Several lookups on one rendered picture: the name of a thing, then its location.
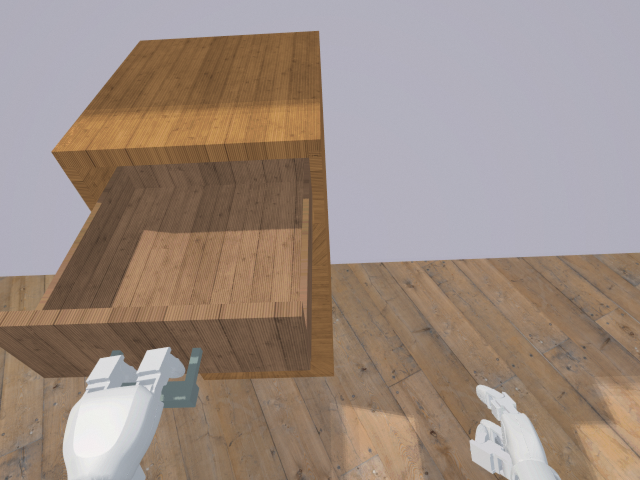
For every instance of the right robot forearm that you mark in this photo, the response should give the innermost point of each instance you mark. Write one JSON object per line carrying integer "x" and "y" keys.
{"x": 533, "y": 470}

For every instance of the drawer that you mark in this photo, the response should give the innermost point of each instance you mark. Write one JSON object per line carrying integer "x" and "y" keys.
{"x": 213, "y": 255}

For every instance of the left robot hand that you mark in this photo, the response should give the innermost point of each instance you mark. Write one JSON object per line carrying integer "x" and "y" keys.
{"x": 111, "y": 427}

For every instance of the right robot hand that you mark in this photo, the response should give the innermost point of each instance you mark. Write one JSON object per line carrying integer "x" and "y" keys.
{"x": 498, "y": 449}

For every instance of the handle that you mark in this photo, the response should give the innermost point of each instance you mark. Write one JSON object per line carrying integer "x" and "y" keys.
{"x": 179, "y": 394}

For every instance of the cabinet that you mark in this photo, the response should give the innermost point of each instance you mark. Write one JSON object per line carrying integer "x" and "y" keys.
{"x": 215, "y": 99}

